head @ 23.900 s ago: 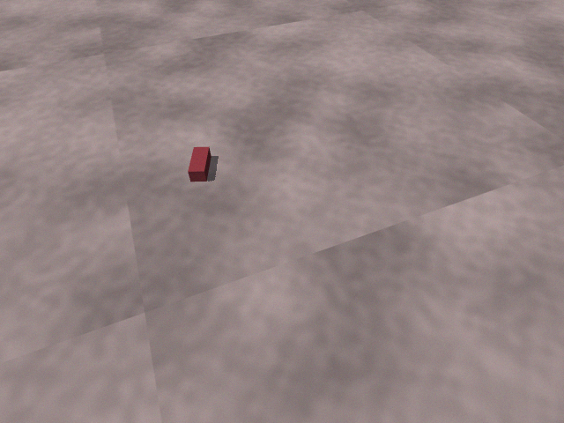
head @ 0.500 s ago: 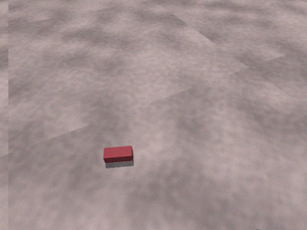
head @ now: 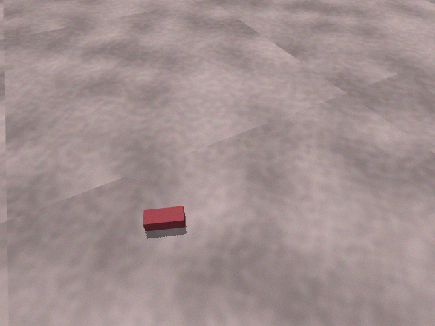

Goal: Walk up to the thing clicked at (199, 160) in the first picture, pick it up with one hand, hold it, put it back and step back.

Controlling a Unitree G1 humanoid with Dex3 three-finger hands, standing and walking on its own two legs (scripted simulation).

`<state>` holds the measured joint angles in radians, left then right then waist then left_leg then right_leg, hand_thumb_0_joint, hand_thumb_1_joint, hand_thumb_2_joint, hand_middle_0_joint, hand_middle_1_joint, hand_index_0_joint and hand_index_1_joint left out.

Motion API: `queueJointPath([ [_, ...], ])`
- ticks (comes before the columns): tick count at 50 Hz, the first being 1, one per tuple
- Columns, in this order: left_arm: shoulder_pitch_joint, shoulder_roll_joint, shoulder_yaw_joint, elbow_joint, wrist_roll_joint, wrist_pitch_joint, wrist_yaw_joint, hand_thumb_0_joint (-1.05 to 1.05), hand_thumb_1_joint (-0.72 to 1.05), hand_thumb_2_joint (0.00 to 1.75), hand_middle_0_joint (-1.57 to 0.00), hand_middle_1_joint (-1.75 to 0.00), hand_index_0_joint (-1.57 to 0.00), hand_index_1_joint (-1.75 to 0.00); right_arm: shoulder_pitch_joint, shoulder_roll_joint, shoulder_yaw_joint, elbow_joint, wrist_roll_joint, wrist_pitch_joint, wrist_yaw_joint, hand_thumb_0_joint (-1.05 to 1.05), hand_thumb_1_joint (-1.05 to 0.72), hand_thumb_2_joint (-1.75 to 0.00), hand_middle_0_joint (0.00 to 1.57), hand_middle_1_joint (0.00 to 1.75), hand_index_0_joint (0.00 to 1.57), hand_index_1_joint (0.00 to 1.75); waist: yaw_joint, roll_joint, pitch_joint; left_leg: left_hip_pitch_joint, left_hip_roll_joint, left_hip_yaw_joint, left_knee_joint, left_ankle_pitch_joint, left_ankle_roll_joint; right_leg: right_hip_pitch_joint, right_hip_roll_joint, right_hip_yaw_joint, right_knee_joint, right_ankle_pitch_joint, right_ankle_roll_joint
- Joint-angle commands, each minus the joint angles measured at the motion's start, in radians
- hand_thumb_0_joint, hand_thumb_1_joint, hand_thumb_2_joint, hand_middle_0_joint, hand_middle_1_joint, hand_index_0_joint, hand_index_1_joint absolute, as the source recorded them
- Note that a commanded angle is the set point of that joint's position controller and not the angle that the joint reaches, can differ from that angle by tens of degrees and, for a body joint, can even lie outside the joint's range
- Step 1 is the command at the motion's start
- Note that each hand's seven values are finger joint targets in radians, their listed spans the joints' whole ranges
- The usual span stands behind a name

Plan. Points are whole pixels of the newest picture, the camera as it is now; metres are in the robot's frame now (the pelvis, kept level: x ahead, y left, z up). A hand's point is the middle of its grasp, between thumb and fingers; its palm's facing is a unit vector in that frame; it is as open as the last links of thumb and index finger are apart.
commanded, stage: stand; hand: left
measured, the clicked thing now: (164, 218) +0.76 +0.27 -0.75
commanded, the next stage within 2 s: walk up in 0.14 s
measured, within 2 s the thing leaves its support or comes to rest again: neither
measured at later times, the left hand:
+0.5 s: hand out of the picture +0.09 +0.34 -0.18, palm faces +0.01 -0.93 -0.36, open 7.4 cm
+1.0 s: hand (103, 248) +0.34 +0.28 -0.14, palm faces +0.01 -0.92 -0.38, open 7.4 cm
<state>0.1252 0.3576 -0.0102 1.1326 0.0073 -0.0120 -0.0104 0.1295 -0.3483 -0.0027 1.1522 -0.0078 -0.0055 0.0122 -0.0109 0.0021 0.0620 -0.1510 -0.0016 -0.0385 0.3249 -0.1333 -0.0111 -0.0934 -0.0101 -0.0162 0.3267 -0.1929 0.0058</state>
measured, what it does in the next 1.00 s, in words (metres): walks ahead: right foot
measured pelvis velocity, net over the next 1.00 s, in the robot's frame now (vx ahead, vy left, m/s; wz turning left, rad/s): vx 0.25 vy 0.01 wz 0.03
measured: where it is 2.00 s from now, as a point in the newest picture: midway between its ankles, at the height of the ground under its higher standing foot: (218, 308)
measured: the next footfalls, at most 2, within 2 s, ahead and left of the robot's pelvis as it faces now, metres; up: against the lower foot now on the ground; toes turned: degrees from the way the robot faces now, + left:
right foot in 0.84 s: +0.35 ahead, -0.12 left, +0.00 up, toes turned +0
left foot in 1.18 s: +0.42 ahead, +0.14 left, +0.00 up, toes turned +4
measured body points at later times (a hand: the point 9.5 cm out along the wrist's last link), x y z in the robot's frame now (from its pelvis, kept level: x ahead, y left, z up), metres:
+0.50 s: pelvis +0.08 +0.05 -0.02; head +0.09 +0.07 +0.43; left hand +0.09 +0.38 -0.16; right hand +0.15 -0.29 -0.12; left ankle +0.12 +0.16 -0.75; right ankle +0.01 -0.10 -0.70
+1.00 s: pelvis +0.25 +0.01 -0.02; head +0.27 -0.01 +0.43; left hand +0.34 +0.33 -0.11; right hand +0.30 -0.31 -0.14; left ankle +0.20 +0.14 -0.68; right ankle +0.30 -0.10 -0.75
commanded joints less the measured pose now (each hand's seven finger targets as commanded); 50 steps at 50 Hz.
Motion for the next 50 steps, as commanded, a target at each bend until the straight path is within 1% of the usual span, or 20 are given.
queueJointPath([
  [1,-0.041,0.215,0.043,-0.064,-0.001,-0.022,0.014,0.0,0.9,0.9,-0.2,-0.3,-0.2,-0.3,-0.041,-0.213,-0.031,-0.058,0.0,-0.028,-0.015,0.0,-0.9,-0.9,0.2,0.3,0.2,0.3,0.006,-0.004,-0.068,0.02,0.117,-0.095,-0.051,0.051,0.022,-0.026,-0.117,0.108,-0.069,0.019,-0.03],
  [6,-0.033,0.211,0.041,-0.064,-0.003,-0.024,0.015,0.0,0.9,0.9,-0.2,-0.3,-0.2,-0.3,-0.043,-0.217,-0.028,-0.062,0.002,-0.027,-0.015,0.0,-0.9,-0.9,0.2,0.3,0.2,0.3,0.008,-0.003,-0.075,0.031,0.121,-0.092,-0.039,0.086,0.027,-0.015,-0.118,0.108,-0.07,0.061,-0.026],
  [7,0.036,0.276,0.107,-0.102,0.014,-0.032,-0.004,0.0,0.9,0.9,-0.2,-0.3,-0.2,-0.3,0.018,-0.276,-0.079,-0.108,-0.011,-0.035,0.007,0.0,-0.9,-0.9,0.2,0.3,0.2,0.3,0.02,-0.017,-0.175,0.007,0.062,-0.084,0.043,-0.36,0.09,0.064,-0.067,0.084,-0.014,-0.341,-0.07],
  [8,0.085,0.285,0.117,-0.09,0.024,-0.032,-0.009,0.0,0.9,0.9,-0.2,-0.3,-0.2,-0.3,0.008,-0.278,-0.087,-0.118,-0.02,-0.033,0.016,0.0,-0.9,-0.9,0.2,0.3,0.2,0.3,0.045,-0.02,-0.11,-0.155,0.054,-0.082,0.075,-0.527,0.088,0.085,-0.102,0.153,-0.027,-0.518,-0.1],
  [10,0.148,0.329,0.149,-0.107,0.03,-0.038,-0.007,0.0,0.9,0.9,-0.2,-0.3,-0.2,-0.3,-0.111,-0.223,-0.085,-0.19,-0.026,-0.027,0.023,0.0,-0.9,-0.9,0.2,0.3,0.2,0.3,0.115,-0.162,0.079,-0.496,-0.003,0.034,0.356,-0.336,0.046,0.162,-0.289,0.377,-0.201,-0.615,-0.196],
  [11,0.145,0.342,0.16,-0.134,0.036,-0.046,-0.006,0.0,0.9,0.9,-0.2,-0.3,-0.2,-0.3,-0.113,-0.222,-0.089,-0.205,-0.035,-0.033,0.022,0.0,-0.9,-0.9,0.2,0.3,0.2,0.3,0.12,-0.144,0.136,-0.555,0.051,-0.006,0.445,-0.306,0.033,0.133,-0.385,0.444,-0.235,-0.49,-0.257],
  [12,0.128,0.32,0.159,-0.146,0.032,-0.05,-0.006,0.0,0.9,0.9,-0.2,-0.3,-0.2,-0.3,-0.082,-0.246,-0.101,-0.199,-0.03,-0.04,0.025,0.0,-0.9,-0.9,0.2,0.3,0.2,0.3,0.096,-0.074,0.138,-0.546,0.069,-0.037,0.474,-0.291,0.032,0.133,-0.368,0.409,-0.218,-0.379,-0.267],
  [17,0.003,0.307,0.15,-0.246,0.035,-0.052,-0.029,0.0,0.9,0.9,-0.2,-0.3,-0.2,-0.3,0.068,-0.219,-0.119,-0.221,-0.027,-0.054,0.052,0.0,-0.9,-0.9,0.2,0.3,0.2,0.3,-0.003,-0.18,0.043,-0.171,0.079,0.041,0.272,-0.194,0.021,-0.078,-0.228,0.136,-0.114,-0.196,-0.189],
  [20,0.043,0.222,0.12,-0.277,0.03,-0.033,-0.035,0.0,0.9,0.9,-0.2,-0.3,-0.2,-0.3,0.291,-0.275,-0.165,-0.166,-0.037,-0.066,0.031,0.0,-0.9,-0.9,0.2,0.3,0.2,0.3,-0.105,0.07,-0.051,0.288,0.013,0.064,0.152,-0.137,0.033,-0.388,-0.101,-0.016,0.327,-0.178,-0.125],
  [21,0.083,0.147,0.102,-0.291,0.023,-0.032,-0.035,0.0,0.9,0.9,-0.2,-0.3,-0.2,-0.3,0.384,-0.367,-0.187,-0.165,-0.05,-0.072,0.018,0.0,-0.9,-0.9,0.2,0.3,0.2,0.3,-0.137,0.34,-0.066,0.322,0.218,-0.286,-0.027,-0.458,0.11,-0.551,0.039,-0.052,0.663,-0.396,-0.081],
  [22,0.102,0.197,0.115,-0.287,0.015,-0.025,-0.026,0.0,0.9,0.9,-0.2,-0.3,-0.2,-0.3,0.314,-0.419,-0.183,-0.218,-0.043,-0.08,0.018,0.0,-0.9,-0.9,0.2,0.3,0.2,0.3,-0.099,0.248,-0.062,0.159,0.383,-0.674,-0.197,-0.734,0.209,-0.561,0.065,0.11,0.798,-0.411,-0.078],
  [25,0.186,0.285,0.12,-0.237,-0.002,-0.021,-0.025,0.0,0.9,0.9,-0.2,-0.3,-0.2,-0.3,0.136,-0.341,-0.148,-0.297,-0.013,-0.086,0.01,0.0,-0.9,-0.9,0.2,0.3,0.2,0.3,0.004,0.085,0.036,0.029,0.335,-0.419,-0.14,-0.524,0.218,-0.525,-0.05,0.179,0.8,-0.221,-0.067],
  [29,0.205,0.272,0.122,-0.238,0.013,-0.019,-0.042,0.0,0.9,0.9,-0.2,-0.3,-0.2,-0.3,0.187,-0.309,-0.137,-0.312,-0.01,-0.101,0.007,0.0,-0.9,-0.9,0.2,0.3,0.2,0.3,-0.003,0.111,0.031,0.0,0.275,-0.19,-0.129,-0.191,0.209,-0.437,-0.064,0.122,0.635,-0.127,-0.013],
  [38,0.086,0.226,0.131,-0.328,0.019,-0.032,-0.07,0.0,0.9,0.9,-0.2,-0.3,-0.2,-0.3,0.218,-0.327,-0.138,-0.369,-0.004,-0.094,0.011,0.0,-0.9,-0.9,0.2,0.3,0.2,0.3,-0.019,0.121,0.027,-0.049,0.238,-0.056,-0.019,-0.031,0.195,-0.26,-0.046,-0.024,0.307,-0.018,-0.037],
  [41,0.229,0.247,0.152,-0.296,0.018,-0.049,-0.055,0.0,0.9,0.9,-0.2,-0.3,-0.2,-0.3,0.191,-0.293,-0.12,-0.397,-0.003,-0.085,0.007,0.0,-0.9,-0.9,0.2,0.3,0.2,0.3,0.073,0.02,-0.03,-0.151,0.193,0.001,0.237,0.099,0.154,0.008,-0.006,-0.046,0.215,-0.022,-0.058],
  [42,0.318,0.293,0.173,-0.283,0.022,-0.059,-0.044,0.0,0.9,0.9,-0.2,-0.3,-0.2,-0.3,0.24,-0.233,-0.099,-0.401,0.001,-0.085,0.005,0.0,-0.9,-0.9,0.2,0.3,0.2,0.3,0.111,-0.151,-0.094,-0.218,0.107,0.069,0.505,0.083,0.114,0.131,-0.065,0.067,0.119,-0.119,-0.089],
  [43,0.344,0.373,0.189,-0.308,0.02,-0.068,-0.033,0.0,0.9,0.9,-0.2,-0.3,-0.2,-0.3,0.286,-0.164,-0.074,-0.427,0.009,-0.086,0.004,0.0,-0.9,-0.9,0.2,0.3,0.2,0.3,0.095,-0.364,-0.113,-0.428,-0.028,0.112,0.757,-0.322,0.051,0.224,-0.334,0.512,-0.02,-0.163,-0.192],
  [44,0.314,0.398,0.187,-0.319,0.004,-0.061,-0.034,0.0,0.9,0.9,-0.2,-0.3,-0.2,-0.3,0.243,-0.272,-0.101,-0.406,0.002,-0.077,-0.009,0.0,-0.9,-0.9,0.2,0.3,0.2,0.3,0.103,-0.239,-0.067,-0.458,-0.014,0.021,0.866,-0.449,0.058,0.108,-0.423,0.649,-0.059,-0.205,-0.31],
  [46,0.235,0.342,0.171,-0.348,-0.015,-0.058,-0.025,0.0,0.9,0.9,-0.2,-0.3,-0.2,-0.3,0.255,-0.284,-0.106,-0.373,0.017,-0.074,-0.007,0.0,-0.9,-0.9,0.2,0.3,0.2,0.3,0.064,-0.117,0.005,-0.437,0.032,-0.059,0.883,-0.356,0.058,-0.009,-0.354,0.455,-0.053,-0.153,-0.3],
  [50,0.185,0.294,0.149,-0.382,-0.002,-0.067,-0.022,0.0,0.9,0.9,-0.2,-0.3,-0.2,-0.3,0.304,-0.253,-0.104,-0.341,0.0,-0.068,0.018,0.0,-0.9,-0.9,0.2,0.3,0.2,0.3,0.019,-0.179,0.003,-0.342,0.068,0.017,0.664,-0.25,0.026,-0.113,-0.231,0.196,-0.032,0.032,-0.25],
])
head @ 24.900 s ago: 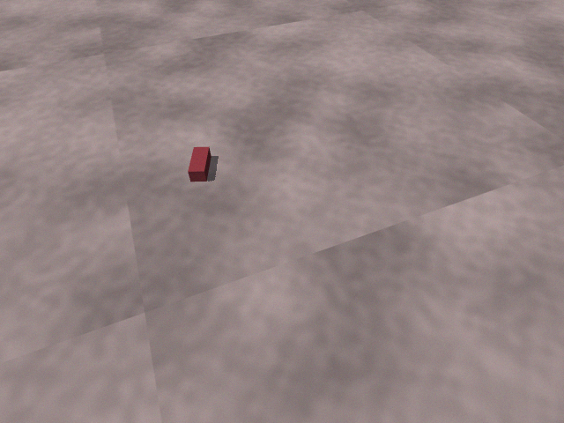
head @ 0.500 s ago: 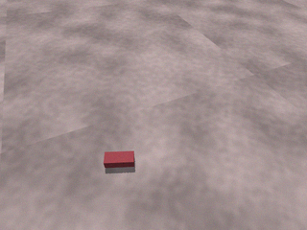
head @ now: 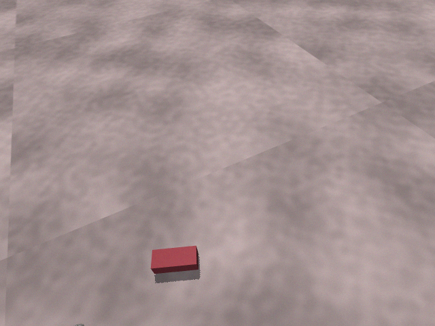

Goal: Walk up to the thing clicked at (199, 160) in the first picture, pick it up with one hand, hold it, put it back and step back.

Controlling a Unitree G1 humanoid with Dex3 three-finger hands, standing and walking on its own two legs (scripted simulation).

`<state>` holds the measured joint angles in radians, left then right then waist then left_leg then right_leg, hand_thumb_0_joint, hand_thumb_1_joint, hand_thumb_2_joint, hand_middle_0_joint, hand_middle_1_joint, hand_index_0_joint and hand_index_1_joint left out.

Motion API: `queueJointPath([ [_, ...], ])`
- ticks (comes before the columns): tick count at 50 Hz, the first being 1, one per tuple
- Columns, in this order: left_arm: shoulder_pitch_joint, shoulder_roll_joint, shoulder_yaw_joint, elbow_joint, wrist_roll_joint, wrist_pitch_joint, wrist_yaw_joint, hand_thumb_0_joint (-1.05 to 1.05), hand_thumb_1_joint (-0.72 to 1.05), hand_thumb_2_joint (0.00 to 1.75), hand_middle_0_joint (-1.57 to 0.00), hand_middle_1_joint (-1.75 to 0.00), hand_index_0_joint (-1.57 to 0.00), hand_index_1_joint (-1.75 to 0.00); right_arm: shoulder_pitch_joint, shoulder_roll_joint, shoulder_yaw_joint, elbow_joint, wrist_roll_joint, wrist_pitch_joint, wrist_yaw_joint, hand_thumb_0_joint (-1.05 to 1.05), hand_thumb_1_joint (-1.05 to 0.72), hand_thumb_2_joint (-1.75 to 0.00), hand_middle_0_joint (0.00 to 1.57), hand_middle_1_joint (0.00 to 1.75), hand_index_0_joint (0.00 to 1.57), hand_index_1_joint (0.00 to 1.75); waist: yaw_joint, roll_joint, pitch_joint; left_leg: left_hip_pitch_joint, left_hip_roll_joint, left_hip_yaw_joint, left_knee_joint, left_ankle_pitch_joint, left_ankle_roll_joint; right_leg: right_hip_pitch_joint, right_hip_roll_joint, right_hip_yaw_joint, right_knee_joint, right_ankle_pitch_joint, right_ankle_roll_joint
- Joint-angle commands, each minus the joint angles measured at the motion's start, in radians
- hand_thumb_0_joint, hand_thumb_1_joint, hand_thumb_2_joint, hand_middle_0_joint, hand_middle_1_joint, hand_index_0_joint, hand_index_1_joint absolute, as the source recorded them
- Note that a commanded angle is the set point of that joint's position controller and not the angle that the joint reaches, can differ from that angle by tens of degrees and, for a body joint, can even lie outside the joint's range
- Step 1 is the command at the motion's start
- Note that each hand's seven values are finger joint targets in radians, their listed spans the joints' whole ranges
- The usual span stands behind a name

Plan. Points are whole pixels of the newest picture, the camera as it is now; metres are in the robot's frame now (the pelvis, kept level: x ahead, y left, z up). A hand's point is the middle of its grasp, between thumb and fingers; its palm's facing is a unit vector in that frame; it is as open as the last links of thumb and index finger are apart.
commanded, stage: walk up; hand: left
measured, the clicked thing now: (175, 259) +0.52 +0.24 -0.73
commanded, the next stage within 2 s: none
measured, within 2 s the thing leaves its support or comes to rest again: neither
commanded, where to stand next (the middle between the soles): +0.13 +0.00 m, yaw +2 degrees
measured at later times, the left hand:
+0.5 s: hand out of the picture +0.13 +0.26 -0.16, palm faces -0.04 -0.94 -0.35, open 7.4 cm
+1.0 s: hand (105, 320) +0.18 +0.25 -0.14, palm faces -0.03 -0.94 -0.33, open 7.4 cm
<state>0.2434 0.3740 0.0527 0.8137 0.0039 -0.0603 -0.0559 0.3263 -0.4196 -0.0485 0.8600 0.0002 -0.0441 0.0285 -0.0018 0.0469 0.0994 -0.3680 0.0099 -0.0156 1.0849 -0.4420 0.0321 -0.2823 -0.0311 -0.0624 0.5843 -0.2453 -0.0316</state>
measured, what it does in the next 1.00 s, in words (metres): steps on the spot: left foot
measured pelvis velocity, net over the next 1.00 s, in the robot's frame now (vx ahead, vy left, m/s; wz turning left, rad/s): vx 0.08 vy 0.00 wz -0.01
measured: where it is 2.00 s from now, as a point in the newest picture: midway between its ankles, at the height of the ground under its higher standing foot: outside the picture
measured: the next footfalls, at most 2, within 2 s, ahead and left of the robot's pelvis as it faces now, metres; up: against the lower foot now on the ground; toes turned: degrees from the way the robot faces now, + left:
left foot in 0.18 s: +0.18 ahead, +0.13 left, +0.00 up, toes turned +3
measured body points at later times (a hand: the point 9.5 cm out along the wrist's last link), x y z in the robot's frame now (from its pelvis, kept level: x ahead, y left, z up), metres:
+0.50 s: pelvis +0.07 +0.00 +0.00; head +0.10 +0.01 +0.44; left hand +0.13 +0.31 -0.13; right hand +0.20 -0.30 -0.12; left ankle +0.14 +0.13 -0.73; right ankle +0.06 -0.13 -0.73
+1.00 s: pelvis +0.08 +0.00 +0.02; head +0.08 +0.01 +0.47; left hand +0.18 +0.30 -0.11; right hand +0.15 -0.30 -0.11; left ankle +0.14 +0.13 -0.73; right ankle +0.06 -0.13 -0.73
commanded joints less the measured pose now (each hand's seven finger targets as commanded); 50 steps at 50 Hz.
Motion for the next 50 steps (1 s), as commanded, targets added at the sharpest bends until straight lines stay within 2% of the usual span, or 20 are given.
queueJointPath([
  [1,0.056,0.276,0.083,-0.075,0.007,-0.017,0.026,0.0,0.9,0.9,-0.2,-0.3,-0.2,-0.3,0.092,-0.172,-0.056,-0.054,-0.011,-0.028,0.004,0.0,-0.9,-0.9,0.2,0.3,0.2,0.3,0.011,-0.222,-0.026,-0.109,0.059,0.013,-0.173,0.048,-0.028,0.055,-0.215,0.214,-0.278,0.128,-0.223],
  [5,0.056,0.254,0.056,-0.077,0.007,-0.005,0.042,0.0,0.9,0.9,-0.2,-0.3,-0.2,-0.3,0.026,-0.119,-0.043,-0.059,-0.013,-0.03,-0.014,0.0,-0.9,-0.9,0.2,0.3,0.2,0.3,0.024,-0.187,-0.097,0.032,0.026,0.065,-0.403,0.177,-0.035,0.061,-0.206,0.131,-0.111,0.56,-0.192],
  [6,0.036,0.255,0.053,-0.073,0.001,0.001,0.046,0.0,0.9,0.9,-0.2,-0.3,-0.2,-0.3,0.031,-0.117,-0.042,-0.048,-0.014,-0.032,-0.021,0.0,-0.9,-0.9,0.2,0.3,0.2,0.3,0.011,-0.168,-0.126,0.083,0.007,0.083,-0.458,0.244,-0.025,0.061,-0.194,0.108,-0.049,0.583,-0.172],
  [8,-0.003,0.218,0.031,-0.082,-0.01,0.016,0.05,0.0,0.9,0.9,-0.2,-0.3,-0.2,-0.3,0.055,-0.138,-0.05,-0.028,-0.017,-0.04,-0.035,0.0,-0.9,-0.9,0.2,0.3,0.2,0.3,-0.027,-0.099,-0.143,0.24,0.004,0.06,-0.573,0.453,-0.001,-0.062,-0.146,0.083,0.066,0.366,-0.106],
  [9,0.004,0.176,0.015,-0.089,-0.019,0.022,0.051,0.0,0.9,0.9,-0.2,-0.3,-0.2,-0.3,0.047,-0.197,-0.061,-0.034,-0.022,-0.044,-0.042,0.0,-0.9,-0.9,0.2,0.3,0.2,0.3,-0.024,0.031,-0.161,0.293,0.13,-0.082,-0.627,0.575,0.03,-0.123,-0.079,0.05,0.139,0.201,-0.053],
  [10,0.038,0.136,0.005,-0.077,-0.031,0.035,0.052,0.0,0.9,0.9,-0.2,-0.3,-0.2,-0.3,0.002,-0.244,-0.061,-0.062,-0.028,-0.049,-0.046,0.0,-0.9,-0.9,0.2,0.3,0.2,0.3,0.004,0.125,-0.183,0.264,0.336,-0.378,-0.701,0.632,0.123,-0.146,0.024,0.055,0.221,-0.145,0.002],
  [11,0.06,0.218,0.027,-0.029,-0.03,0.058,0.063,0.0,0.9,0.9,-0.2,-0.3,-0.2,-0.3,-0.028,-0.282,-0.066,-0.063,-0.005,-0.042,-0.045,0.0,-0.9,-0.9,0.2,0.3,0.2,0.3,-0.002,0.122,-0.188,0.182,0.385,-0.434,-0.701,0.548,0.237,-0.059,0.012,0.11,0.318,-0.381,-0.003],
  [12,0.047,0.226,0.024,-0.011,-0.022,0.063,0.067,0.0,0.9,0.9,-0.2,-0.3,-0.2,-0.3,-0.073,-0.262,-0.064,-0.056,-0.011,-0.036,-0.048,0.0,-0.9,-0.9,0.2,0.3,0.2,0.3,0.007,0.097,-0.165,0.168,0.359,-0.401,-0.698,0.482,0.235,-0.082,0.002,0.129,0.345,-0.399,-0.008],
  [14,0.058,0.216,0.026,0.029,-0.023,0.065,0.067,0.0,0.9,0.9,-0.2,-0.3,-0.2,-0.3,-0.138,-0.226,-0.044,-0.057,-0.016,-0.028,-0.056,0.0,-0.9,-0.9,0.2,0.3,0.2,0.3,0.026,0.13,-0.144,0.146,0.293,-0.286,-0.67,0.454,0.185,-0.075,-0.021,0.128,0.294,-0.335,-0.011],
  [18,0.092,0.195,0.023,0.115,-0.007,0.041,0.066,0.0,0.9,0.9,-0.2,-0.3,-0.2,-0.3,-0.205,-0.208,-0.026,-0.032,-0.006,-0.001,-0.044,0.0,-0.9,-0.9,0.2,0.3,0.2,0.3,0.052,0.131,-0.159,0.068,0.215,-0.145,-0.56,0.474,0.097,0.113,0.001,0.06,-0.063,-0.038,0.003],
  [19,0.063,0.222,0.024,0.116,0.005,0.032,0.069,0.0,0.9,0.9,-0.2,-0.3,-0.2,-0.3,-0.205,-0.18,-0.017,-0.029,0.004,0.005,-0.041,0.0,-0.9,-0.9,0.2,0.3,0.2,0.3,0.039,0.069,-0.164,0.032,0.193,-0.124,-0.538,0.426,0.06,0.154,-0.032,0.116,-0.106,0.052,-0.007],
  [20,0.009,0.257,0.027,0.101,0.008,0.024,0.07,0.0,0.9,0.9,-0.2,-0.3,-0.2,-0.3,-0.193,-0.142,-0.004,-0.019,0.014,0.008,-0.036,0.0,-0.9,-0.9,0.2,0.3,0.2,0.3,0.011,-0.019,-0.156,0.039,0.137,-0.091,-0.52,0.338,0.012,0.096,-0.122,0.254,-0.157,0.064,-0.039],
  [21,-0.057,0.292,0.025,0.102,0.006,0.024,0.063,0.0,0.9,0.9,-0.2,-0.3,-0.2,-0.3,-0.196,-0.155,-0.012,0.006,0.016,0.016,-0.036,0.0,-0.9,-0.9,0.2,0.3,0.2,0.3,-0.019,-0.058,-0.105,0.156,0.076,-0.046,-0.538,0.16,-0.002,-0.089,-0.166,0.281,-0.171,-0.017,-0.073],
  [22,-0.097,0.266,0.014,0.096,0.005,0.024,0.059,0.0,0.9,0.9,-0.2,-0.3,-0.2,-0.3,-0.202,-0.16,-0.015,0.03,0.007,0.017,-0.034,0.0,-0.9,-0.9,0.2,0.3,0.2,0.3,-0.032,-0.038,-0.082,0.216,0.095,-0.059,-0.574,0.13,-0.002,-0.141,-0.153,0.255,-0.173,-0.069,-0.059],
  [24,-0.09,0.227,-0.002,0.129,-0.002,0.02,0.06,0.0,0.9,0.9,-0.2,-0.3,-0.2,-0.3,-0.267,-0.174,-0.012,0.048,0.005,0.008,-0.025,0.0,-0.9,-0.9,0.2,0.3,0.2,0.3,-0.005,-0.01,-0.109,0.205,0.133,-0.09,-0.609,0.215,0.016,-0.059,-0.094,0.175,-0.172,-0.029,-0.018],
  [28,-0.103,0.234,-0.002,0.176,-0.003,0.01,0.063,0.0,0.9,0.9,-0.2,-0.3,-0.2,-0.3,-0.282,-0.152,0.003,0.1,0.012,0.007,-0.022,0.0,-0.9,-0.9,0.2,0.3,0.2,0.3,-0.004,-0.099,-0.128,0.232,0.112,-0.038,-0.599,0.41,0.007,0.039,-0.109,0.174,-0.202,0.203,-0.011],
  [33,-0.146,0.215,-0.004,0.204,-0.01,0.021,0.064,0.0,0.9,0.9,-0.2,-0.3,-0.2,-0.3,-0.303,-0.148,0.004,0.155,0.008,0.011,-0.023,0.0,-0.9,-0.9,0.2,0.3,0.2,0.3,-0.001,-0.087,-0.153,0.273,0.123,-0.035,-0.658,0.472,-0.003,0.101,-0.101,0.138,-0.23,0.219,0.006],
  [40,-0.195,0.205,-0.006,0.246,-0.007,0.032,0.061,0.0,0.9,0.9,-0.2,-0.3,-0.2,-0.3,-0.323,-0.144,0.011,0.212,0.001,0.016,-0.023,0.0,-0.9,-0.9,0.2,0.3,0.2,0.3,0.002,-0.066,-0.106,0.25,0.126,-0.049,-0.754,0.383,-0.019,0.123,-0.096,0.133,-0.315,0.095,0.012],
  [47,-0.201,0.2,-0.004,0.266,-0.004,0.036,0.057,0.0,0.9,0.9,-0.2,-0.3,-0.2,-0.3,-0.322,-0.149,0.011,0.238,-0.003,0.008,-0.025,0.0,-0.9,-0.9,0.2,0.3,0.2,0.3,0.006,-0.021,-0.144,0.259,0.139,-0.056,-0.792,0.388,-0.018,0.175,-0.092,0.119,-0.321,0.114,0.013],
  [50,-0.205,0.195,-0.006,0.275,-0.005,0.039,0.056,0.0,0.9,0.9,-0.2,-0.3,-0.2,-0.3,-0.321,-0.148,0.012,0.239,-0.005,0.01,-0.025,0.0,-0.9,-0.9,0.2,0.3,0.2,0.3,0.003,-0.012,-0.099,0.219,0.139,-0.073,-0.824,0.302,-0.021,0.155,-0.085,0.119,-0.335,0.048,0.014],
])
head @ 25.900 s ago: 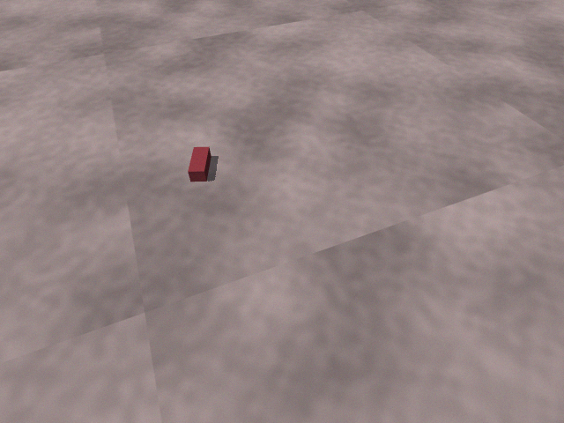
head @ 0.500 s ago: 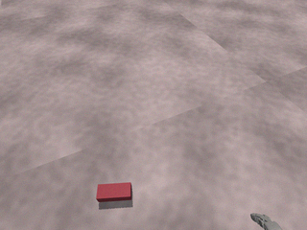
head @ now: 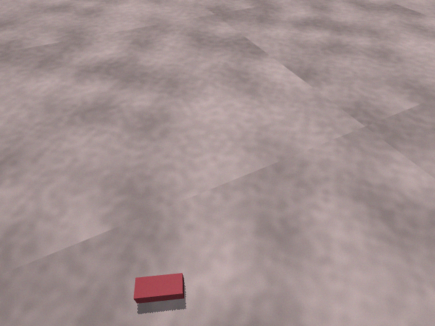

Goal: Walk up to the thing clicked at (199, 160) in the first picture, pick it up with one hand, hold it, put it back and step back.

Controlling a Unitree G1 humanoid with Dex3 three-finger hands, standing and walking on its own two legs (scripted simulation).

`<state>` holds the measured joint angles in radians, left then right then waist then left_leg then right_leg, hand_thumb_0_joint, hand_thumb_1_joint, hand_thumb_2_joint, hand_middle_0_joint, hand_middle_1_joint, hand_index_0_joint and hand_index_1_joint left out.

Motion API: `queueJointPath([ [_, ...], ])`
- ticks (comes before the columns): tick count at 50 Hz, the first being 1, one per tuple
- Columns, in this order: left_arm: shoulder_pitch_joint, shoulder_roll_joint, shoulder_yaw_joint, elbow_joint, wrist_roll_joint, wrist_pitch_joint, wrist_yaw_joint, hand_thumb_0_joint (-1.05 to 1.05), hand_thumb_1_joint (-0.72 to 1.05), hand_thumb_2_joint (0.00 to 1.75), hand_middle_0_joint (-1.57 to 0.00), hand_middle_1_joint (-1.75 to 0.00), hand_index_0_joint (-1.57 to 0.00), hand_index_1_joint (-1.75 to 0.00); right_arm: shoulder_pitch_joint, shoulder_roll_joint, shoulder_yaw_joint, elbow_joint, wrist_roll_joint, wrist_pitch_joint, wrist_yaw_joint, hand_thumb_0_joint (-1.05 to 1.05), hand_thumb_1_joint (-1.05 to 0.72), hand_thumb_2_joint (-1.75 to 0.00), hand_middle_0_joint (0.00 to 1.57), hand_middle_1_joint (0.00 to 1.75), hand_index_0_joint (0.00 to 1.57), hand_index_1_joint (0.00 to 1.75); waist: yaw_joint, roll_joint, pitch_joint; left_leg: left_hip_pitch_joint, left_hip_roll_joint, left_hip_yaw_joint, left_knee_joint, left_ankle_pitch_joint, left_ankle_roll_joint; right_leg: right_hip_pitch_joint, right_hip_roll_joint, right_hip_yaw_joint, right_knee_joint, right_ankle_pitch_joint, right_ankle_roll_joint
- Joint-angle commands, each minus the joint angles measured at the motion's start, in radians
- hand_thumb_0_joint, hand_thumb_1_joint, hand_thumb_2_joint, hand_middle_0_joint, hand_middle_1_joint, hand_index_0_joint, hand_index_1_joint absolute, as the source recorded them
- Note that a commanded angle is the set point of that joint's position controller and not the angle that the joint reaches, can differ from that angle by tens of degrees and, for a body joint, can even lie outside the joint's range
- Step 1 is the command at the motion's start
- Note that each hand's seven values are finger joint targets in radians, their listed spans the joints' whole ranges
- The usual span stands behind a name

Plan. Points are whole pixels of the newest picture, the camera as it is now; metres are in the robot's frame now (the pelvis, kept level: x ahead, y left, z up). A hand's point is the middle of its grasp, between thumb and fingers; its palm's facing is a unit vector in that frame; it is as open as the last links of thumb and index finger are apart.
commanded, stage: walk up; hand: left
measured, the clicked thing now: (160, 288) +0.44 +0.24 -0.75
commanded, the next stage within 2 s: none
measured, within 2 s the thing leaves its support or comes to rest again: neither
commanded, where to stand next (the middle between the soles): +0.06 -0.01 m, yaw +2 degrees
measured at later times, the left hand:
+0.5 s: hand out of the picture +0.06 +0.26 -0.16, palm faces -0.01 -0.94 -0.34, open 7.4 cm
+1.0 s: hand out of the picture -0.02 +0.24 -0.15, palm faces +0.02 -0.90 -0.43, open 7.4 cm
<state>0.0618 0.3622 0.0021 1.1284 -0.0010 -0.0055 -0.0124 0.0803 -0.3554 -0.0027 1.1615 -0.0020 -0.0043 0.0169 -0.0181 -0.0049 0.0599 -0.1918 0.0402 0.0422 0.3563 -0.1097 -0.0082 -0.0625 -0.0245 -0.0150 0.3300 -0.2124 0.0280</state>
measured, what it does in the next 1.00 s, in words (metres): lifts its left foot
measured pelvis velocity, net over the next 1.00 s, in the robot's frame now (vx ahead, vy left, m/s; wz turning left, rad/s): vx -0.07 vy -0.04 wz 0.06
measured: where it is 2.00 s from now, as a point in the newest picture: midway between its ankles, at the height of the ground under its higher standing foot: outside the picture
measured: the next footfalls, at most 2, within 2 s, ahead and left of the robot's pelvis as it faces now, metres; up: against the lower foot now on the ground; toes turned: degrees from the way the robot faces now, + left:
left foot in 1.18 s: -0.03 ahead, +0.14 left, +0.00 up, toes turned +2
right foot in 1.44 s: +0.08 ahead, -0.13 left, +0.00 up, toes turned +4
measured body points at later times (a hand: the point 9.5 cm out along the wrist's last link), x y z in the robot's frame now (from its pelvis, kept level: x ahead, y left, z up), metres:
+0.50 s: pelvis +0.01 +0.00 +0.00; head +0.02 +0.00 +0.45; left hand +0.06 +0.31 -0.14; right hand +0.10 -0.30 -0.13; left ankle +0.06 +0.12 -0.75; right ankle -0.02 -0.14 -0.75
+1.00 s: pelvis -0.07 -0.04 -0.02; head -0.01 -0.06 +0.43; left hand -0.02 +0.28 -0.12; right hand +0.05 -0.35 -0.16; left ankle -0.08 +0.12 -0.68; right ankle -0.05 -0.13 -0.75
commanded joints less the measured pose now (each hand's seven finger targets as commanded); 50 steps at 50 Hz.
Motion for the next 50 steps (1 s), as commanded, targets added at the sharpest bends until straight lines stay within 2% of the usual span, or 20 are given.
queueJointPath([
  [1,-0.024,0.207,0.044,-0.038,0.005,-0.015,0.012,0.0,0.9,0.9,-0.2,-0.3,-0.2,-0.3,-0.078,-0.219,-0.037,-0.062,-0.005,-0.029,-0.013,0.0,-0.9,-0.9,0.2,0.3,0.2,0.3,0.016,0.044,-0.058,0.03,0.11,-0.137,-0.108,-0.077,0.024,-0.061,-0.09,0.069,-0.085,0.0,-0.047],
  [3,-0.017,0.204,0.044,-0.036,0.007,-0.015,0.009,0.0,0.9,0.9,-0.2,-0.3,-0.2,-0.3,-0.075,-0.221,-0.04,-0.06,-0.006,-0.03,-0.014,0.0,-0.9,-0.9,0.2,0.3,0.2,0.3,0.016,0.042,-0.074,0.037,0.111,-0.143,-0.115,-0.117,0.026,-0.063,-0.092,0.073,-0.083,-0.008,-0.051],
  [26,0.005,0.197,0.048,-0.021,0.01,-0.019,0.015,0.0,0.9,0.9,-0.2,-0.3,-0.2,-0.3,-0.062,-0.204,-0.043,-0.059,-0.003,-0.023,-0.016,0.0,-0.9,-0.9,0.2,0.3,0.2,0.3,0.009,0.003,-0.097,0.096,0.101,-0.117,-0.063,0.056,0.027,-0.075,-0.102,0.063,-0.093,0.079,-0.036],
  [27,-0.004,0.258,0.075,-0.039,0.0,0.0,0.023,0.0,0.9,0.9,-0.2,-0.3,-0.2,-0.3,-0.054,-0.274,-0.07,-0.066,0.001,-0.006,-0.019,0.0,-0.9,-0.9,0.2,0.3,0.2,0.3,0.002,0.008,0.014,0.034,0.1,-0.121,0.02,0.32,0.032,-0.148,-0.098,0.057,0.023,0.281,-0.044],
  [29,0.045,0.228,0.076,-0.07,-0.01,0.01,0.029,0.0,0.9,0.9,-0.2,-0.3,-0.2,-0.3,-0.03,-0.251,-0.074,-0.087,0.017,0.003,-0.022,0.0,-0.9,-0.9,0.2,0.3,0.2,0.3,0.008,0.026,-0.083,0.089,0.118,-0.108,0.07,0.491,0.054,-0.126,-0.082,0.02,0.093,0.346,-0.044],
  [31,0.042,0.217,0.077,-0.108,-0.007,0.021,0.03,0.0,0.9,0.9,-0.2,-0.3,-0.2,-0.3,-0.028,-0.268,-0.091,-0.12,0.015,0.016,-0.024,0.0,-0.9,-0.9,0.2,0.3,0.2,0.3,0.002,0.049,-0.161,0.085,0.143,-0.128,0.073,0.458,0.09,-0.116,-0.053,0.004,0.18,0.264,-0.054],
  [33,0.057,0.197,0.077,-0.132,-0.003,0.036,0.028,0.0,0.9,0.9,-0.2,-0.3,-0.2,-0.3,-0.041,-0.281,-0.103,-0.15,0.011,0.028,-0.026,0.0,-0.9,-0.9,0.2,0.3,0.2,0.3,0.005,0.109,-0.193,0.032,0.185,-0.182,0.039,0.341,0.134,-0.115,-0.021,-0.006,0.292,0.12,-0.064],
  [36,0.145,0.187,0.09,-0.144,0.005,0.057,0.023,0.0,0.9,0.9,-0.2,-0.3,-0.2,-0.3,-0.108,-0.298,-0.116,-0.224,-0.005,0.043,-0.028,0.0,-0.9,-0.9,0.2,0.3,0.2,0.3,0.039,0.211,-0.19,-0.124,0.263,-0.258,0.005,0.151,0.225,-0.112,0.022,-0.015,0.504,-0.247,-0.079],
  [37,0.191,0.183,0.095,-0.144,0.005,0.062,0.021,0.0,0.9,0.9,-0.2,-0.3,-0.2,-0.3,-0.136,-0.294,-0.119,-0.25,-0.013,0.049,-0.026,0.0,-0.9,-0.9,0.2,0.3,0.2,0.3,0.062,0.225,-0.179,-0.155,0.269,-0.256,0.029,0.133,0.231,-0.116,0.016,-0.004,0.504,-0.282,-0.087],
  [38,0.22,0.182,0.101,-0.142,0.004,0.061,0.021,0.0,0.9,0.9,-0.2,-0.3,-0.2,-0.3,-0.155,-0.284,-0.121,-0.271,-0.018,0.058,-0.026,0.0,-0.9,-0.9,0.2,0.3,0.2,0.3,0.077,0.202,-0.161,-0.181,0.244,-0.235,0.093,0.165,0.214,-0.116,0.003,0.004,0.453,-0.233,-0.096],
  [39,0.226,0.195,0.107,-0.148,0.008,0.058,0.022,0.0,0.9,0.9,-0.2,-0.3,-0.2,-0.3,-0.161,-0.26,-0.118,-0.286,-0.017,0.066,-0.024,0.0,-0.9,-0.9,0.2,0.3,0.2,0.3,0.087,0.14,-0.128,-0.195,0.175,-0.192,0.209,0.147,0.164,-0.144,-0.039,0.047,0.324,-0.123,-0.112],
  [40,0.213,0.255,0.119,-0.17,0.026,0.049,0.025,0.0,0.9,0.9,-0.2,-0.3,-0.2,-0.3,-0.154,-0.214,-0.108,-0.299,-0.005,0.07,-0.026,0.0,-0.9,-0.9,0.2,0.3,0.2,0.3,0.097,-0.072,-0.067,-0.234,0.016,-0.13,0.401,-0.016,0.078,-0.229,-0.194,0.243,0.078,0.054,-0.14],
  [41,0.144,0.337,0.14,-0.211,0.04,0.038,0.027,0.0,0.9,0.9,-0.2,-0.3,-0.2,-0.3,-0.14,-0.162,-0.094,-0.314,-0.003,0.074,-0.032,0.0,-0.9,-0.9,0.2,0.3,0.2,0.3,0.075,-0.221,-0.001,-0.336,-0.154,-0.123,0.584,-0.438,0.023,-0.261,-0.339,0.425,-0.028,0.213,-0.189],
  [42,0.083,0.399,0.147,-0.265,0.051,0.028,0.031,0.0,0.9,0.9,-0.2,-0.3,-0.2,-0.3,-0.069,-0.177,-0.101,-0.318,-0.016,0.08,-0.041,0.0,-0.9,-0.9,0.2,0.3,0.2,0.3,0.061,-0.238,-0.018,-0.312,-0.135,-0.21,0.765,-0.541,0.014,-0.364,-0.449,0.524,-0.048,0.24,-0.333],
  [43,0.041,0.368,0.147,-0.287,0.047,0.019,0.039,0.0,0.9,0.9,-0.2,-0.3,-0.2,-0.3,-0.048,-0.219,-0.115,-0.309,-0.014,0.083,-0.039,0.0,-0.9,-0.9,0.2,0.3,0.2,0.3,0.033,-0.168,-0.026,-0.279,-0.118,-0.263,0.886,-0.498,0.017,-0.39,-0.428,0.489,-0.019,0.268,-0.34],
  [44,-0.013,0.321,0.14,-0.294,0.042,0.012,0.044,0.0,0.9,0.9,-0.2,-0.3,-0.2,-0.3,0.003,-0.226,-0.125,-0.293,-0.01,0.081,-0.034,0.0,-0.9,-0.9,0.2,0.3,0.2,0.3,-0.007,-0.083,-0.037,-0.299,-0.125,-0.277,0.938,-0.422,0.009,-0.333,-0.349,0.362,0.029,0.258,-0.289],
  [45,-0.038,0.281,0.133,-0.299,0.046,0.004,0.046,0.0,0.9,0.9,-0.2,-0.3,-0.2,-0.3,0.057,-0.232,-0.129,-0.276,-0.002,0.073,-0.027,0.0,-0.9,-0.9,0.2,0.3,0.2,0.3,-0.025,-0.049,-0.073,-0.307,-0.128,-0.259,0.919,-0.343,0.002,-0.244,-0.257,0.255,0.048,0.176,-0.225],
  [46,-0.021,0.268,0.13,-0.297,0.05,-0.007,0.05,0.0,0.9,0.9,-0.2,-0.3,-0.2,-0.3,0.087,-0.238,-0.125,-0.274,0.002,0.062,-0.022,0.0,-0.9,-0.9,0.2,0.3,0.2,0.3,-0.02,-0.078,-0.135,-0.331,-0.103,-0.236,0.865,-0.294,-0.004,-0.111,-0.235,0.235,0.066,0.095,-0.202],
  [49,0.116,0.235,0.128,-0.292,0.057,-0.034,0.039,0.0,0.9,0.9,-0.2,-0.3,-0.2,-0.3,0.03,-0.238,-0.108,-0.282,-0.024,0.038,-0.005,0.0,-0.9,-0.9,0.2,0.3,0.2,0.3,0.082,-0.124,-0.141,-0.385,-0.051,-0.193,0.598,-0.319,-0.018,0.096,-0.237,0.269,-0.008,-0.328,-0.205],
  [50,0.162,0.26,0.138,-0.287,0.057,-0.037,0.033,0.0,0.9,0.9,-0.2,-0.3,-0.2,-0.3,-0.003,-0.244,-0.108,-0.299,-0.03,0.031,0.005,0.0,-0.9,-0.9,0.2,0.3,0.2,0.3,0.106,-0.156,-0.103,-0.419,-0.052,-0.176,0.526,-0.358,-0.016,0.134,-0.252,0.303,-0.025,-0.395,-0.217],
])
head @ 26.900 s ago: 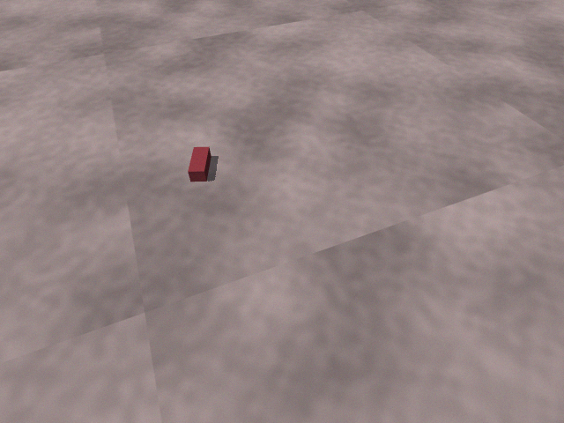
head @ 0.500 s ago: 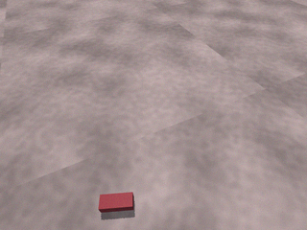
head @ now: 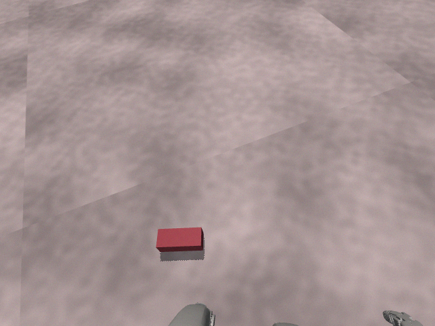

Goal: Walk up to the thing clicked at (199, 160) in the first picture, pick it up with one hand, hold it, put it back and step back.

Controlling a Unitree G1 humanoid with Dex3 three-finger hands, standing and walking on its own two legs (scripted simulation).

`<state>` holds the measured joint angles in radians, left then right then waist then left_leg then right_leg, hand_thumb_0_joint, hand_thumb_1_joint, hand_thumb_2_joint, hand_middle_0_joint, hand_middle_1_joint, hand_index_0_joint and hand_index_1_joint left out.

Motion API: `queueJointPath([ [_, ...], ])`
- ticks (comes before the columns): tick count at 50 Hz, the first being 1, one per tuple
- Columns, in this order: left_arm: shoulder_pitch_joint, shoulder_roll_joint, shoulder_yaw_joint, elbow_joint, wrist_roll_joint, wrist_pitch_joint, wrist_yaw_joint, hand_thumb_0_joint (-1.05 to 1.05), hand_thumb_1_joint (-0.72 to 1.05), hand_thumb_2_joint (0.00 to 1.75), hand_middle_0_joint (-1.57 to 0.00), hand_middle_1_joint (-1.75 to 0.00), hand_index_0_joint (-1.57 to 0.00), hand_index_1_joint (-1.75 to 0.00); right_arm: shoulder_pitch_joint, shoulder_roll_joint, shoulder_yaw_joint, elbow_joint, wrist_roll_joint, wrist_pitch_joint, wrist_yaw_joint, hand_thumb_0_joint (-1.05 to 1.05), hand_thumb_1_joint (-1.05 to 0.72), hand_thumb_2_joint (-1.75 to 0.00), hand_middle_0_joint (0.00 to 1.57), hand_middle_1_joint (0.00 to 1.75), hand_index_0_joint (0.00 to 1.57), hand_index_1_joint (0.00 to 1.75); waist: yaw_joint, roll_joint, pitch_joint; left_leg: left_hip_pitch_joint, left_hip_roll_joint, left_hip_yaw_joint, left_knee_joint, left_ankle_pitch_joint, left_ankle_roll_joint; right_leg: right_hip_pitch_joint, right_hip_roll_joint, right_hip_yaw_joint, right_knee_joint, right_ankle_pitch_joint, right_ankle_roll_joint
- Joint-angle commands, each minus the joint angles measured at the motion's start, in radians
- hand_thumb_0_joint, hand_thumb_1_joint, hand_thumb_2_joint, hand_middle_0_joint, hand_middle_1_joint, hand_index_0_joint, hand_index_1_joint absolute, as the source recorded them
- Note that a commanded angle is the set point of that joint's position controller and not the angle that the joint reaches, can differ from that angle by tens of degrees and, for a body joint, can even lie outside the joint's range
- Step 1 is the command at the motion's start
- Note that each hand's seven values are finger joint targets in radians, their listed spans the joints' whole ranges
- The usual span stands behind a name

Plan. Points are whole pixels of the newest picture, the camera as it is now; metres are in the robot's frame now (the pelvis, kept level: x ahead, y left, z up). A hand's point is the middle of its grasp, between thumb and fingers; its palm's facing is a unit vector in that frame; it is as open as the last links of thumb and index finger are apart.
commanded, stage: walk up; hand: left
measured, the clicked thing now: (180, 239) +0.52 +0.25 -0.73
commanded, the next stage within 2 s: stand in 1.50 s
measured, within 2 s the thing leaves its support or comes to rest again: neither
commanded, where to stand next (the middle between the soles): +0.12 +0.02 m, yaw -1 degrees
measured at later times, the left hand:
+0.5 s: hand out of the picture +0.10 +0.29 -0.15, palm faces +0.01 -0.91 -0.40, open 7.4 cm
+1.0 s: hand out of the picture +0.13 +0.30 -0.16, palm faces -0.08 -0.93 -0.37, open 7.4 cm
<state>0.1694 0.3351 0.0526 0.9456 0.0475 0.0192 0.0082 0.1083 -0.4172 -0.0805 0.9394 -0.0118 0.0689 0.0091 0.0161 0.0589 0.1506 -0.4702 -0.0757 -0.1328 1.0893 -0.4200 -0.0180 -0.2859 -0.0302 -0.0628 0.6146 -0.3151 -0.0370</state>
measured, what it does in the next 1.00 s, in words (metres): steps on the spot: left foot, then right foot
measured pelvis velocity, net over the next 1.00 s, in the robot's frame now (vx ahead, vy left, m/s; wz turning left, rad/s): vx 0.01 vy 0.04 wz -0.03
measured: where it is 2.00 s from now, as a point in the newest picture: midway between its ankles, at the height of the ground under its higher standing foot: outside the picture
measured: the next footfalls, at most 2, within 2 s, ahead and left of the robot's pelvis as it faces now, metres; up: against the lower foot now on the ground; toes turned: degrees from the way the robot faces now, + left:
left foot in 0.18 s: +0.05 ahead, +0.17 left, +0.00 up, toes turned -1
right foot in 0.44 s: +0.14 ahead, -0.10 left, +0.00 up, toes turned +1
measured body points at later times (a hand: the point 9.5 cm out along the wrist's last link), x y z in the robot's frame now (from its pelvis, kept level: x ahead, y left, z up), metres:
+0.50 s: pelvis +0.04 +0.01 -0.01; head +0.06 +0.00 +0.44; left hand +0.10 +0.33 -0.12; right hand +0.14 -0.30 -0.13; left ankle -0.01 +0.15 -0.72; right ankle +0.10 -0.10 -0.73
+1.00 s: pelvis +0.01 +0.04 -0.01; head +0.06 +0.04 +0.44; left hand +0.13 +0.35 -0.13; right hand +0.08 -0.28 -0.13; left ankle +0.01 +0.17 -0.73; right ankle +0.03 -0.08 -0.73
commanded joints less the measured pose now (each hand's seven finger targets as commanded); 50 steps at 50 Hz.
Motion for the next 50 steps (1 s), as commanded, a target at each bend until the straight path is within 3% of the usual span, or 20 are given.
queueJointPath([
  [1,0.098,0.318,0.1,-0.103,0.006,-0.062,0.006,0.0,0.9,0.9,-0.2,-0.3,-0.2,-0.3,-0.054,-0.184,-0.027,-0.093,-0.026,-0.049,0.019,0.0,-0.9,-0.9,0.2,0.3,0.2,0.3,0.091,-0.252,-0.144,-0.141,0.068,0.028,-0.276,-0.086,-0.004,0.35,-0.27,0.371,-0.328,-0.313,-0.169],
  [4,0.147,0.349,0.113,-0.109,-0.002,-0.059,-0.014,0.0,0.9,0.9,-0.2,-0.3,-0.2,-0.3,-0.043,-0.167,-0.022,-0.096,-0.032,-0.078,0.026,0.0,-0.9,-0.9,0.2,0.3,0.2,0.3,0.086,-0.261,-0.077,-0.035,0.076,0.104,-0.435,-0.123,0.015,0.271,-0.26,0.318,-0.331,-0.193,-0.174],
  [8,0.05,0.28,0.076,-0.165,-0.016,-0.043,-0.03,0.0,0.9,0.9,-0.2,-0.3,-0.2,-0.3,0.179,-0.135,-0.034,-0.024,-0.022,-0.109,0.015,0.0,-0.9,-0.9,0.2,0.3,0.2,0.3,-0.056,-0.158,-0.17,0.436,0.039,0.198,-0.767,0.179,0.05,0.024,-0.146,0.09,-0.123,0.048,-0.086],
  [9,0.044,0.212,0.05,-0.181,-0.021,-0.042,-0.029,0.0,0.9,0.9,-0.2,-0.3,-0.2,-0.3,0.229,-0.174,-0.048,-0.019,-0.031,-0.116,0.004,0.0,-0.9,-0.9,0.2,0.3,0.2,0.3,-0.084,-0.006,-0.206,0.587,0.139,0.031,-0.815,0.112,0.073,-0.132,-0.091,0.027,0.05,-0.009,-0.038],
  [10,0.01,0.153,0.035,-0.205,-0.03,-0.04,-0.03,0.0,0.9,0.9,-0.2,-0.3,-0.2,-0.3,0.23,-0.281,-0.066,-0.041,-0.046,-0.121,-0.002,0.0,-0.9,-0.9,0.2,0.3,0.2,0.3,-0.09,0.171,-0.159,0.596,0.392,-0.376,-0.875,-0.095,0.176,-0.379,0.057,-0.014,0.215,-0.236,0.021],
  [11,-0.025,0.262,0.065,-0.187,-0.018,-0.042,-0.015,0.0,0.9,0.9,-0.2,-0.3,-0.2,-0.3,0.217,-0.332,-0.078,-0.059,-0.023,-0.12,-0.001,0.0,-0.9,-0.9,0.2,0.3,0.2,0.3,-0.109,0.105,-0.08,0.418,0.482,-0.422,-0.879,-0.112,0.289,-0.325,-0.013,0.121,0.308,-0.271,0.012],
  [15,0.11,0.255,0.052,-0.104,-0.039,-0.061,-0.02,0.0,0.9,0.9,-0.2,-0.3,-0.2,-0.3,0.1,-0.23,-0.038,-0.107,-0.014,-0.123,-0.008,0.0,-0.9,-0.9,0.2,0.3,0.2,0.3,-0.025,0.129,-0.038,0.349,0.335,-0.083,-0.787,0.271,0.226,-0.218,-0.008,0.135,0.247,-0.152,0.017],
  [20,0.138,0.219,0.039,-0.055,-0.041,-0.068,-0.001,0.0,0.9,0.9,-0.2,-0.3,-0.2,-0.3,0.006,-0.183,-0.014,-0.135,0.002,-0.083,-0.01,0.0,-0.9,-0.9,0.2,0.3,0.2,0.3,0.014,0.105,-0.101,0.199,0.25,0.086,-0.545,0.579,0.142,0.122,0.041,0.013,-0.095,0.154,0.022],
  [22,0.119,0.304,0.059,-0.066,-0.029,-0.078,0.015,0.0,0.9,0.9,-0.2,-0.3,-0.2,-0.3,0.055,-0.129,0.002,-0.136,0.03,-0.066,-0.013,0.0,-0.9,-0.9,0.2,0.3,0.2,0.3,0.007,-0.08,-0.151,0.129,0.163,0.133,-0.381,0.404,0.069,0.214,-0.085,0.198,-0.166,0.483,-0.025],
  [23,0.092,0.366,0.064,-0.084,-0.033,-0.085,0.019,0.0,0.9,0.9,-0.2,-0.3,-0.2,-0.3,0.092,-0.098,0.01,-0.131,0.034,-0.05,-0.016,0.0,-0.9,-0.9,0.2,0.3,0.2,0.3,-0.008,-0.199,-0.172,0.114,0.076,0.147,-0.25,0.073,0.029,0.147,-0.296,0.487,-0.268,0.501,-0.126],
  [24,0.057,0.387,0.062,-0.091,-0.033,-0.081,0.02,0.0,0.9,0.9,-0.2,-0.3,-0.2,-0.3,0.092,-0.145,-0.011,-0.112,0.025,-0.027,-0.026,0.0,-0.9,-0.9,0.2,0.3,0.2,0.3,-0.006,-0.231,-0.168,0.183,0.079,0.078,-0.11,-0.218,0.043,0.029,-0.364,0.574,-0.275,0.442,-0.232],
  [28,-0.025,0.327,0.051,-0.1,-0.023,-0.069,0.025,0.0,0.9,0.9,-0.2,-0.3,-0.2,-0.3,0.116,-0.151,-0.013,-0.066,0.021,-0.026,-0.02,0.0,-0.9,-0.9,0.2,0.3,0.2,0.3,-0.032,-0.222,-0.164,0.129,0.113,0.05,-0.113,-0.137,0.046,0.034,-0.221,0.353,-0.216,0.268,-0.157],
  [34,-0.061,0.285,0.04,-0.106,-0.041,-0.029,0.013,0.0,0.9,0.9,-0.2,-0.3,-0.2,-0.3,0.155,-0.138,-0.014,-0.004,-0.006,-0.064,-0.023,0.0,-0.9,-0.9,0.2,0.3,0.2,0.3,-0.041,-0.215,-0.232,0.282,0.07,0.157,-0.644,0.162,0.025,0.043,-0.145,0.249,-0.012,0.423,-0.105],
  [35,-0.051,0.252,0.033,-0.113,-0.053,-0.022,0.011,0.0,0.9,0.9,-0.2,-0.3,-0.2,-0.3,0.116,-0.186,-0.026,-0.018,-0.02,-0.072,-0.029,0.0,-0.9,-0.9,0.2,0.3,0.2,0.3,-0.026,-0.142,-0.218,0.296,0.162,0.025,-0.676,0.224,0.06,-0.03,-0.102,0.243,0.037,0.379,-0.058],
  [37,-0.104,0.247,0.037,-0.098,-0.049,-0.012,0.018,0.0,0.9,0.9,-0.2,-0.3,-0.2,-0.3,-0.011,-0.294,-0.041,-0.046,-0.002,-0.079,-0.025,0.0,-0.9,-0.9,0.2,0.3,0.2,0.3,-0.021,0.114,-0.145,0.152,0.417,-0.233,-0.718,0.393,0.236,-0.045,0.061,0.123,0.215,-0.128,0.009],
  [41,-0.092,0.223,0.033,-0.089,-0.058,-0.013,0.01,0.0,0.9,0.9,-0.2,-0.3,-0.2,-0.3,0.025,-0.225,-0.025,-0.048,-0.011,-0.095,-0.038,0.0,-0.9,-0.9,0.2,0.3,0.2,0.3,-0.018,0.111,-0.139,0.359,0.35,-0.074,-0.563,0.857,0.222,-0.18,0.056,0.149,0.289,-0.22,0.001],
  [45,-0.029,0.216,0.036,-0.039,-0.038,-0.036,0.002,0.0,0.9,0.9,-0.2,-0.3,-0.2,-0.3,0.021,-0.209,-0.012,-0.048,0.007,-0.088,-0.034,0.0,-0.9,-0.9,0.2,0.3,0.2,0.3,0.006,0.076,-0.255,0.375,0.25,0.048,-0.416,0.767,0.118,0.123,0.027,0.078,-0.194,0.172,-0.014],
  [47,-0.012,0.312,0.054,-0.034,-0.026,-0.051,0.012,0.0,0.9,0.9,-0.2,-0.3,-0.2,-0.3,0.034,-0.133,0.017,-0.067,0.03,-0.092,-0.032,0.0,-0.9,-0.9,0.2,0.3,0.2,0.3,0.015,-0.132,-0.309,0.1,0.144,0.107,-0.308,0.416,0.032,0.36,-0.163,0.364,-0.147,0.505,-0.124],
  [48,-0.076,0.326,0.045,-0.045,-0.038,-0.049,0.006,0.0,0.9,0.9,-0.2,-0.3,-0.2,-0.3,0.035,-0.129,0.014,-0.052,0.022,-0.086,-0.04,0.0,-0.9,-0.9,0.2,0.3,0.2,0.3,-0.014,-0.186,-0.283,0.2,0.114,0.125,-0.361,-0.036,0.031,0.176,-0.274,0.425,-0.144,0.523,-0.215],
  [50,-0.148,0.273,0.023,-0.053,-0.04,-0.043,-0.003,0.0,0.9,0.9,-0.2,-0.3,-0.2,-0.3,0.059,-0.144,0.007,-0.009,0.01,-0.091,-0.035,0.0,-0.9,-0.9,0.2,0.3,0.2,0.3,-0.054,-0.146,-0.206,0.283,0.114,0.107,-0.481,-0.044,0.037,0.045,-0.207,0.324,-0.158,0.366,-0.147],
])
